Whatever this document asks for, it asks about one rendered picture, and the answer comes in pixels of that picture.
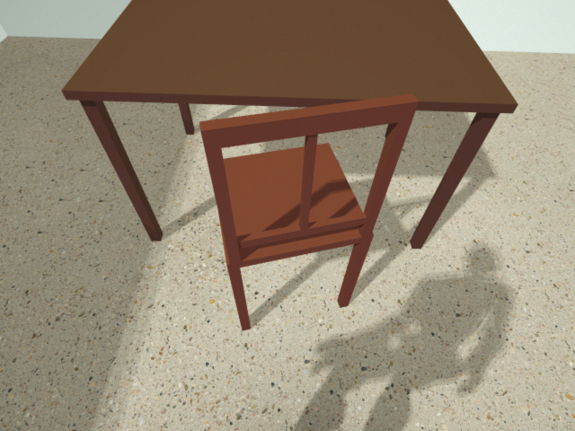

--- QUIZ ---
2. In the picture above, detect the table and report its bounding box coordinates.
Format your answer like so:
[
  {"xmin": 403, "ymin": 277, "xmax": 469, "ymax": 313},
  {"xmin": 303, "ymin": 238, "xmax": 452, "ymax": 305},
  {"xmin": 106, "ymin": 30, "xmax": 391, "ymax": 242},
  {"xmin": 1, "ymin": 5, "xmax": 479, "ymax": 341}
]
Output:
[{"xmin": 61, "ymin": 0, "xmax": 518, "ymax": 249}]

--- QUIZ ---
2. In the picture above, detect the chair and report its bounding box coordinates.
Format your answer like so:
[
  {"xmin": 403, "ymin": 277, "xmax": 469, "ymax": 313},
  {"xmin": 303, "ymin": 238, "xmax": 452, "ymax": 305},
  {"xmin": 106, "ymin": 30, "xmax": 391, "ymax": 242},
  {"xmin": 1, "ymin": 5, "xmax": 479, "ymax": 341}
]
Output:
[{"xmin": 199, "ymin": 94, "xmax": 419, "ymax": 330}]

